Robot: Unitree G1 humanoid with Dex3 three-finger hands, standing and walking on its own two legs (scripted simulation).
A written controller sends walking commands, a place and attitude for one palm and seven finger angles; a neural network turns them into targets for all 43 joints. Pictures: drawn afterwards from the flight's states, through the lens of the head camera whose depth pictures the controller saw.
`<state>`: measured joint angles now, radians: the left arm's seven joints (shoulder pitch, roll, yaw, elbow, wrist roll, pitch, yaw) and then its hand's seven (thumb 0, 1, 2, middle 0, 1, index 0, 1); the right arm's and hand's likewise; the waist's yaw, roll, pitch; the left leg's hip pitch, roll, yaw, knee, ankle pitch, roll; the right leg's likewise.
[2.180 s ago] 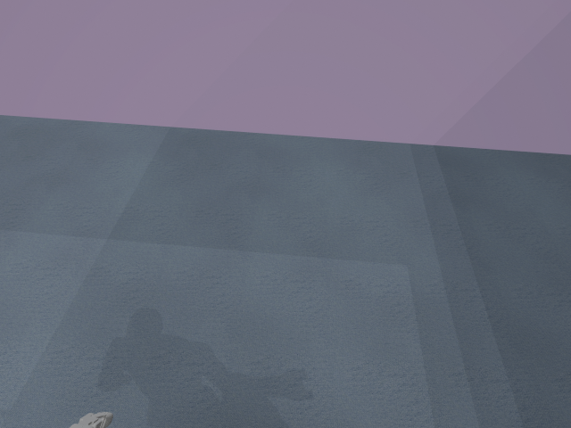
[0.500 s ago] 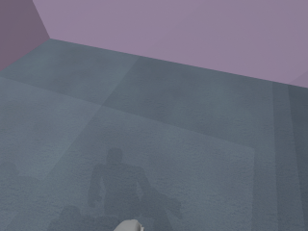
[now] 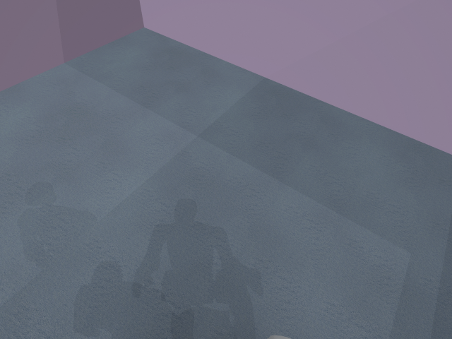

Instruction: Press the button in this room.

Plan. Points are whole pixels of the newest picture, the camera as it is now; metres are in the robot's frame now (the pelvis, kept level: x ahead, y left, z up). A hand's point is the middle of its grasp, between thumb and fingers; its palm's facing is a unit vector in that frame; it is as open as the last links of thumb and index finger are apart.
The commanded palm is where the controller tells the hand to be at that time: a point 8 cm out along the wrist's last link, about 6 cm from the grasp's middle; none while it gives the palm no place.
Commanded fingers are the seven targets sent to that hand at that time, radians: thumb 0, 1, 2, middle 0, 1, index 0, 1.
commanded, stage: turn or walk to find it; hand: left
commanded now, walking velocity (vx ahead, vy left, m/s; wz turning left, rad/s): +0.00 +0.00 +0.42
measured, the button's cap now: out of the picture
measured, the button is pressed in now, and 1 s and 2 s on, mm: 0 0 0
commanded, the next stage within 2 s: none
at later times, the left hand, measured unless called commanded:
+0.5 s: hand out of the picture -0.03 +0.18 -0.17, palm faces +0.26 -0.94 -0.23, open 7.4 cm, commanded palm none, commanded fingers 0.00 0.90 0.90 -0.20 -0.30 -0.20 -0.30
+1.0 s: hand out of the picture -0.04 +0.20 -0.16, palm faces +0.44 -0.86 -0.27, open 7.4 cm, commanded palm none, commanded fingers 0.00 0.90 0.90 -0.20 -0.30 -0.20 -0.30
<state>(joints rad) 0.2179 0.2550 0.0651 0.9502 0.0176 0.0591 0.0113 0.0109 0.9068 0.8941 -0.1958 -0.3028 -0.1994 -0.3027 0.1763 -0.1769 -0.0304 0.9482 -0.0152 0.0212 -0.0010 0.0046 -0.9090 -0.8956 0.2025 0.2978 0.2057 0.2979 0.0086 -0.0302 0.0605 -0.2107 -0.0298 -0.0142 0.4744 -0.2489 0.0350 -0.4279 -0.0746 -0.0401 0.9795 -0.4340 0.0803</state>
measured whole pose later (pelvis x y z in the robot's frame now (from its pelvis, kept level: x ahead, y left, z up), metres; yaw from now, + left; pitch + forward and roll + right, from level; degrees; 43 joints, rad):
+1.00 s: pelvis -0.05 -0.02 -0.01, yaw +25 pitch +0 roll +1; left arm 0.17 0.21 0.05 0.90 0.01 0.02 0.02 0.01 0.91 0.89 -0.20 -0.30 -0.20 -0.30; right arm 0.22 -0.20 -0.06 0.96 -0.02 0.04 0.01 0.01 -0.91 -0.90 0.20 0.30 0.21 0.30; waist -0.02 0.02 0.05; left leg -0.29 -0.06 -0.08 0.54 -0.24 0.01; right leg -0.25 -0.03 -0.05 0.55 -0.30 0.05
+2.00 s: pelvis -0.09 -0.04 -0.01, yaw +51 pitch +0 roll +1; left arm 0.16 0.18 0.04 0.90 0.02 0.01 0.02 0.01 0.90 0.89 -0.20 -0.30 -0.20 -0.30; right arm 0.25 -0.22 -0.08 0.98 -0.02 0.06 0.01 0.01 -0.91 -0.90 0.20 0.30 0.20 0.30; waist -0.03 0.04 0.05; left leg -0.40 -0.08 -0.08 0.75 -0.40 0.00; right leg -0.23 -0.03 -0.07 0.54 -0.31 -0.01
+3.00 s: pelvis -0.11 -0.07 +0.00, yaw +77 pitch -1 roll +1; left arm 0.19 0.16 0.03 0.91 0.02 0.01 0.02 0.01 0.90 0.89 -0.20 -0.30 -0.20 -0.30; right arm 0.25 -0.24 -0.09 0.99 -0.02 0.08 0.02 0.01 -0.91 -0.90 0.20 0.30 0.20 0.30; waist -0.04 0.05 0.05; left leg -0.49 -0.02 -0.04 1.13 -0.37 -0.04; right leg -0.20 -0.05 -0.13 0.50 -0.29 -0.03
